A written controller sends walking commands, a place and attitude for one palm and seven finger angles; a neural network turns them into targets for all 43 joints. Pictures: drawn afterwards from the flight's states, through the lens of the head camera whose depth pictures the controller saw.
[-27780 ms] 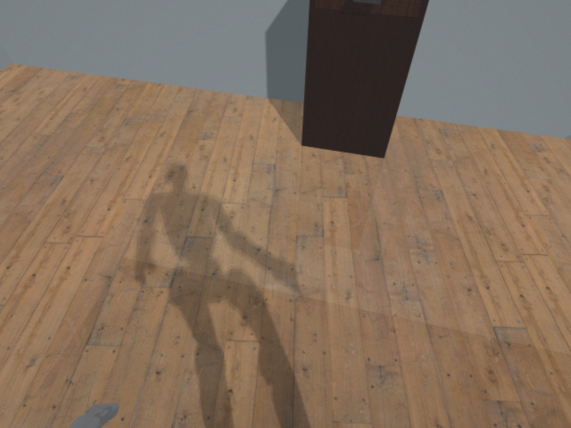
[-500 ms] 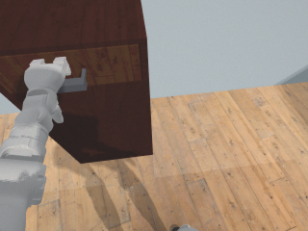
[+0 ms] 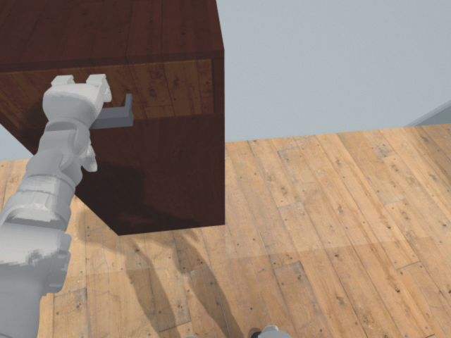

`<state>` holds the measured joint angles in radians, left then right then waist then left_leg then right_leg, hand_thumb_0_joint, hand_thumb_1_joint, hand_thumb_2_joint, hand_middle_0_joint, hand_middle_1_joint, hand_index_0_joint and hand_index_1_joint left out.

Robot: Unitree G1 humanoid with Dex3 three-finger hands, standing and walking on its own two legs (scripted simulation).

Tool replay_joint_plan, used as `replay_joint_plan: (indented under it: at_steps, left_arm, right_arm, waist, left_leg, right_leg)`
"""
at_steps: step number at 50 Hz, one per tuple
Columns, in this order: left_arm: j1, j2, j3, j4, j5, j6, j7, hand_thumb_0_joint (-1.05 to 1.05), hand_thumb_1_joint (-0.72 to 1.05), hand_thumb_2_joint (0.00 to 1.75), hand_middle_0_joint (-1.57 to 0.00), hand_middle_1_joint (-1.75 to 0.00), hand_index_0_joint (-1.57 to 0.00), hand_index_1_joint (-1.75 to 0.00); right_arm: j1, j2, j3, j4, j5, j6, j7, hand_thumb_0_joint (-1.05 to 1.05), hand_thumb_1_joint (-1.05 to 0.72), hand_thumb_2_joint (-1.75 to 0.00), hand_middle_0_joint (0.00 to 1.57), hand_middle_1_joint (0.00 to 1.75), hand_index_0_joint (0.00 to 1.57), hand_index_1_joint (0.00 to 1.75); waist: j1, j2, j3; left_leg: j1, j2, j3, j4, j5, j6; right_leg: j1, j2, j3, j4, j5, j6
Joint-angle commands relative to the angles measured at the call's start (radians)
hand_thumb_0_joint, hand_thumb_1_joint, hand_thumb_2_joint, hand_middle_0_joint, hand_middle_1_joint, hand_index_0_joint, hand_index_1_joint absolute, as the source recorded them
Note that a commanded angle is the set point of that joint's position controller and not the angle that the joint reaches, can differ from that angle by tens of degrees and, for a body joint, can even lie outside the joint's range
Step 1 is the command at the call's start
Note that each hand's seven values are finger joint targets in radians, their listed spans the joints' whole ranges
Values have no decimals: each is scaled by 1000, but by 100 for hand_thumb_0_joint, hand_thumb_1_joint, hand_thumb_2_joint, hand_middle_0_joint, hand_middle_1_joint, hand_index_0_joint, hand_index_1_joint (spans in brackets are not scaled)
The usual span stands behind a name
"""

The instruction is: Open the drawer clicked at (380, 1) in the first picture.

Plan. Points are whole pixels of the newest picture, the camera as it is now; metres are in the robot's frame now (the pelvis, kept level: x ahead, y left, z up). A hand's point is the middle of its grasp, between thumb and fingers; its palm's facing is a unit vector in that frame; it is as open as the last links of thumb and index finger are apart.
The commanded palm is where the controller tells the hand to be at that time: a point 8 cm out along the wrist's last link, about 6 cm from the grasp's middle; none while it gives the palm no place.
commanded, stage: lower the fingers behind the handle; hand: left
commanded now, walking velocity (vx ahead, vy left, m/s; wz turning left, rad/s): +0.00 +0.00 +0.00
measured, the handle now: (104, 109) +0.53 +0.24 +0.06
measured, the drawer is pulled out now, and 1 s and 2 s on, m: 0.00 0.00 0.00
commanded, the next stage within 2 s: lift the fingers back up to retry in 0.38 s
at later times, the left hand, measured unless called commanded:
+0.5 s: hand (87, 123) +0.48 +0.26 +0.07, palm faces -0.03 +0.04 -1.00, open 13.7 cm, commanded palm +0.46 +0.26 +0.10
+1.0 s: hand (82, 113) +0.49 +0.26 +0.10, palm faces -0.02 -0.01 -1.00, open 13.6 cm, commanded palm +0.46 +0.26 +0.17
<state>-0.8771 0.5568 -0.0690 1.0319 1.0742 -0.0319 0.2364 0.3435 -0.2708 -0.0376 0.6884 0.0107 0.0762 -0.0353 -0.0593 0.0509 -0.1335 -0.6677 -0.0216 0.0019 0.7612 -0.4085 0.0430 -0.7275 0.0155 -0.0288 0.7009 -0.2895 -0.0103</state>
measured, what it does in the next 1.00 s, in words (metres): stands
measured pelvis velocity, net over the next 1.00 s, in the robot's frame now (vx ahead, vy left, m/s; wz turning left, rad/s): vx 0.01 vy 0.01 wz -0.01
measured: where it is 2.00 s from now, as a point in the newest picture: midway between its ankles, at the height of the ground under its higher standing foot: outside the picture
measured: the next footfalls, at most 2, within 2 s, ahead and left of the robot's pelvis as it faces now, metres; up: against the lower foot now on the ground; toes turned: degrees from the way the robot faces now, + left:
none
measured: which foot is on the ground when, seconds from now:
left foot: down 0.00-1.00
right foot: down 0.00-1.00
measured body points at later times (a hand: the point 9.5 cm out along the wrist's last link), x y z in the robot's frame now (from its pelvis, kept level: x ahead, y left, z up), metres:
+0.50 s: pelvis -0.02 +0.00 -0.01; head +0.08 +0.00 +0.43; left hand +0.48 +0.26 +0.13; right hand +0.00 -0.27 -0.13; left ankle -0.04 +0.09 -0.71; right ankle +0.02 -0.12 -0.71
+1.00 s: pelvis +0.01 +0.01 +0.01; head +0.09 +0.00 +0.45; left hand +0.48 +0.26 +0.15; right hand +0.04 -0.26 -0.12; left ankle -0.04 +0.09 -0.71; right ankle +0.02 -0.12 -0.71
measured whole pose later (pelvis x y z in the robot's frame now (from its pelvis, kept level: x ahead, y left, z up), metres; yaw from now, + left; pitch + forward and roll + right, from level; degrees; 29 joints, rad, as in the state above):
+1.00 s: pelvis +0.01 +0.01 +0.01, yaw +0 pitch +16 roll -2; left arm -0.82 0.57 -0.01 0.93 1.04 -0.07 0.15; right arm 0.36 -0.27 -0.04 0.69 0.02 0.07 -0.05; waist -0.07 0.07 -0.12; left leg -0.57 -0.02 0.01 0.70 -0.39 0.05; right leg -0.63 0.02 -0.02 0.62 -0.27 0.00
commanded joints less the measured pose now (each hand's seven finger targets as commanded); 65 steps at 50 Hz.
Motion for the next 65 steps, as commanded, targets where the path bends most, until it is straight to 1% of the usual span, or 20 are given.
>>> replay_joint_plan:
  at_steps: [1, 3, 6, 8, 9, 13, 19, 21, 24, 26, 27, 33, 37, 38, 41, 44, 51, 57, 64, 65]
  left_arm:
    - [-339, 158, 29, -72, -14, 2, -25, 0, -50, 30, -30, -120, -30, -120]
    - [-296, 192, 56, -49, -7, 6, -26, 0, -50, 30, -30, -120, -30, -120]
    - [-341, 154, 21, -78, -11, 1, -34, 0, -50, 30, -30, -120, -30, -120]
    - [-312, 211, 62, -46, -8, 3, -34, 0, -50, 30, -30, -120, -30, -120]
    - [-318, 177, 29, -49, -10, 3, -38, 0, -50, 30, -30, -120, -30, -120]
    - [-330, 195, 43, -45, -11, -3, -41, 0, -50, 30, -30, -120, -30, -120]
    - [-342, 211, 42, -21, -10, -4, -47, 0, -50, 30, -30, -120, -30, -120]
    - [-353, 241, 66, -37, -9, -8, -47, 0, -50, 30, -30, -120, -30, -120]
    - [-330, 242, 64, -24, -11, -10, -49, 0, -50, 30, -30, -120, -30, -120]
    - [-363, 294, 100, -70, -17, -17, -49, 0, -50, 30, -30, -120, -30, -120]
    - [-392, 274, 76, -77, -16, -17, -47, 0, -50, 30, -30, -120, -30, -120]
    - [-445, 343, 132, -152, -17, -32, -36, 0, -50, 30, -30, -120, -30, -120]
    - [-456, 355, 151, -237, -18, -57, -32, 0, -50, 30, -30, -120, -30, -120]
    - [-445, 325, 136, -254, -21, -59, -33, 0, -50, 30, -30, -120, -30, -120]
    - [-463, 369, 175, -302, -24, -67, -25, 0, -50, 30, -30, -120, -30, -120]
    - [-486, 304, 131, -329, -26, -54, -17, 0, -50, 30, -30, -120, -30, -120]
    - [-499, 320, 152, -401, -49, -23, -35, 0, -50, 30, -30, -120, -30, -120]
    - [-473, 288, 121, -333, -51, 5, -76, 0, -50, 30, -30, -120, -30, -120]
    - [-460, 273, 112, -369, -45, -24, -97, 0, -50, 30, -30, -120, -30, -120]
    - [-443, 303, 141, -375, -44, -29, -96, 0, -50, 30, -30, -120, -30, -120]
  right_arm:
    - [136, -160, -52, -66, 5, -17, -13, 0, -90, -90, 20, 30, 20, 30]
    - [135, -158, -50, -69, 7, -15, -14, 0, -90, -90, 20, 30, 20, 30]
    - [135, -156, -51, -75, 7, -17, -15, 0, -90, -90, 20, 30, 20, 30]
    - [133, -160, -45, -79, 9, -18, -19, 0, -90, -90, 20, 30, 20, 30]
    - [130, -156, -41, -85, 9, -19, -21, 0, -90, -90, 20, 30, 20, 30]
    - [143, -160, -44, -81, 10, -26, -21, 0, -90, -90, 20, 30, 20, 30]
    - [151, -165, -41, -76, 14, -33, -28, 0, -90, -90, 20, 30, 20, 30]
    - [158, -169, -42, -76, 11, -31, -27, 0, -90, -90, 20, 30, 20, 30]
    - [158, -166, -38, -79, 12, -34, -28, 0, -90, -90, 20, 30, 20, 30]
    - [154, -169, -40, -84, 14, -29, -28, 0, -90, -90, 20, 30, 20, 30]
    - [152, -162, -38, -84, 14, -32, -31, 0, -90, -90, 20, 30, 20, 30]
    - [144, -160, -39, -79, 16, -39, -36, 0, -90, -90, 20, 30, 20, 30]
    - [136, -152, -44, -81, 9, -41, -36, 0, -90, -90, 20, 30, 20, 30]
    - [134, -148, -45, -85, 9, -41, -34, 0, -90, -90, 20, 30, 20, 30]
    - [123, -152, -49, -81, 7, -38, -33, 0, -90, -90, 20, 30, 20, 30]
    - [115, -146, -51, -74, 8, -41, -24, 0, -90, -90, 20, 30, 20, 30]
    - [86, -148, -53, -74, 11, -30, -16, 0, -90, -90, 20, 30, 20, 30]
    - [62, -143, -43, -72, 16, -19, -17, 0, -90, -90, 20, 30, 20, 30]
    - [45, -139, -43, -87, 9, -15, -18, 0, -90, -90, 20, 30, 20, 30]
    - [47, -141, -46, -89, 8, -13, -18, 0, -90, -90, 20, 30, 20, 30]
  waist:
    - [-66, -70, -295]
    - [-53, -57, -288]
    - [-68, -60, -290]
    - [-57, -66, -271]
    - [-63, -64, -263]
    - [-62, -38, -263]
    - [-74, -78, -247]
    - [-64, -60, -296]
    - [-59, -61, -282]
    - [-51, -40, -330]
    - [-60, -37, -328]
    - [-47, 6, -353]
    - [-29, 43, -418]
    - [-27, 47, -417]
    - [-20, 52, -429]
    - [-29, 84, -407]
    - [-15, 57, -445]
    - [-17, 15, -349]
    - [-2, 25, -388]
    - [5, 20, -410]
  left_leg:
    - [117, 0, -3, -74, 325, 5]
    - [115, 2, -2, -72, 317, 4]
    - [120, 3, -3, -69, 299, 7]
    - [87, 3, -6, -74, 258, 6]
    - [84, 0, -3, -75, 249, 7]
    - [89, 5, -6, -74, 233, 5]
    - [48, 5, -5, -68, 196, 8]
    - [62, 6, -5, -69, 220, 6]
    - [40, 3, -2, -67, 203, 6]
    - [61, 3, -1, -70, 217, 6]
    - [66, 4, -3, -75, 211, 8]
    - [123, 8, -11, -96, 255, 6]
    - [202, 9, -14, -101, 361, 3]
    - [224, 9, -15, -101, 396, 1]
    - [259, 13, -21, -108, 460, -5]
    - [319, 19, -30, -114, 534, -12]
    - [400, 23, -37, -130, 683, -23]
    - [369, 17, -33, -157, 652, -17]
    - [387, 12, -23, -157, 665, -13]
    - [393, 12, -22, -153, 681, -13]
  right_leg:
    - [218, 31, 5, -51, 226, -21]
    - [211, 32, 4, -47, 211, -22]
    - [195, 33, 5, -53, 190, -21]
    - [197, 32, 6, -48, 159, -19]
    - [192, 31, 6, -50, 154, -19]
    - [165, 33, 4, -48, 125, -21]
    - [160, 31, 8, -48, 107, -15]
    - [178, 32, 8, -40, 124, -19]
    - [182, 31, 10, -41, 115, -16]
    - [216, 30, 18, -43, 130, -17]
    - [215, 29, 18, -49, 123, -14]
    - [251, 29, 19, -67, 146, -16]
    - [294, 30, 17, -69, 214, -19]
    - [297, 32, 12, -71, 233, -21]
    - [315, 33, 9, -78, 261, -23]
    - [285, 37, -4, -85, 268, -22]
    - [363, 36, -6, -106, 352, -20]
    - [378, 31, -8, -126, 359, -20]
    - [407, 25, 1, -124, 388, -22]
    - [422, 26, 4, -121, 403, -21]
